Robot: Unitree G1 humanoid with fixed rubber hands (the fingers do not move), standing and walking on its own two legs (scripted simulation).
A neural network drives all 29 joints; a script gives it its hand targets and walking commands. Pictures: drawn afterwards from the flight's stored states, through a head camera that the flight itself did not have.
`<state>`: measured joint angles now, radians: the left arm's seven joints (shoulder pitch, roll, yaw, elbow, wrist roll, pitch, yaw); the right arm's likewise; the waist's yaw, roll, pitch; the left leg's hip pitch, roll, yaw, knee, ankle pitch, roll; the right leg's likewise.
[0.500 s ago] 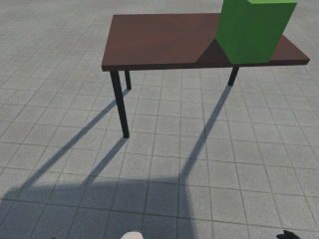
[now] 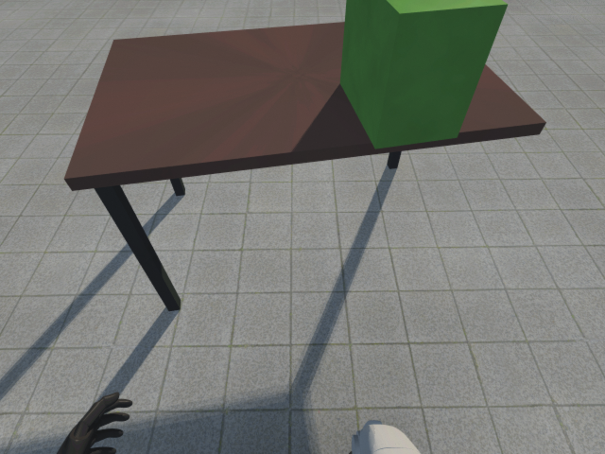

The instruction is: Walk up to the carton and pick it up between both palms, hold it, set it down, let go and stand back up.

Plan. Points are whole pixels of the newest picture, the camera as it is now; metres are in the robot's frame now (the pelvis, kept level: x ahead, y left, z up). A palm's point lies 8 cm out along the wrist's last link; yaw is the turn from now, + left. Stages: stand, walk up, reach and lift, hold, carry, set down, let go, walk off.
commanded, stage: walk up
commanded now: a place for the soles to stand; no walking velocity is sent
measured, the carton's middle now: (404, 52) +0.90 -0.23 +0.09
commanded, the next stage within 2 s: none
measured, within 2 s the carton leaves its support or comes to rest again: neither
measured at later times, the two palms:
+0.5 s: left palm (156, 349) +0.28 +0.24 -0.07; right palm out of the picture +0.26 -0.42 -0.01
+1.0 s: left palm (249, 276) +0.42 +0.11 -0.09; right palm (581, 218) +0.50 -0.51 -0.04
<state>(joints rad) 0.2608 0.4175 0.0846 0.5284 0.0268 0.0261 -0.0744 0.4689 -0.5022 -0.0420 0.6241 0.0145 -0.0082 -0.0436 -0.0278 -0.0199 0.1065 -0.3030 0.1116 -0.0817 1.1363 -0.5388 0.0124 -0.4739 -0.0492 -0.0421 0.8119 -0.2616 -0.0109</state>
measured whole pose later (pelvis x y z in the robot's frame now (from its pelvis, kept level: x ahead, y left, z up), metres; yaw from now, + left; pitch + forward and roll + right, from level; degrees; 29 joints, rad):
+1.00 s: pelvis +0.38 -0.21 +0.01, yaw +5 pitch -5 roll +0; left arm 0.34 0.43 0.06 0.66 0.01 0.08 -0.04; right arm 0.33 -0.43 0.02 0.60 -0.02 -0.03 -0.05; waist 0.02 -0.06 0.09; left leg -0.39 0.00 0.04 0.77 -0.30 0.04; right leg -0.31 -0.01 -0.05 0.89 -0.55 -0.02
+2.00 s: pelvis +0.43 -0.25 +0.05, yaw +7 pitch -3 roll +0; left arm 0.15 0.32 0.05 1.11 -0.01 -0.01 0.00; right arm 0.09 -0.35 0.00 1.14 0.01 -0.01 -0.02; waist 0.01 -0.01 0.05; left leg -0.13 0.06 0.04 0.32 -0.14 -0.04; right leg -0.03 -0.01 -0.09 0.30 -0.22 -0.01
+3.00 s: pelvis +0.44 -0.23 +0.05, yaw +4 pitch -2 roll +0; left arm 0.22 0.33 0.06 1.07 0.01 0.00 -0.01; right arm 0.19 -0.37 0.01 1.03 0.00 -0.02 -0.03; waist 0.00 -0.01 0.02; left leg -0.15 0.06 0.09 0.37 -0.18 -0.02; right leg -0.06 -0.02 -0.03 0.32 -0.23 0.01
